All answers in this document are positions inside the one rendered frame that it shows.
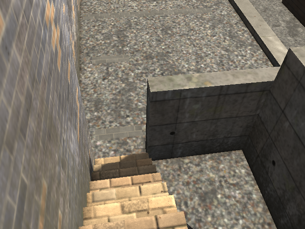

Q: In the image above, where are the stairs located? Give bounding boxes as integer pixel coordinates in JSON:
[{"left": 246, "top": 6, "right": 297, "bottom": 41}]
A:
[{"left": 78, "top": 153, "right": 188, "bottom": 229}]

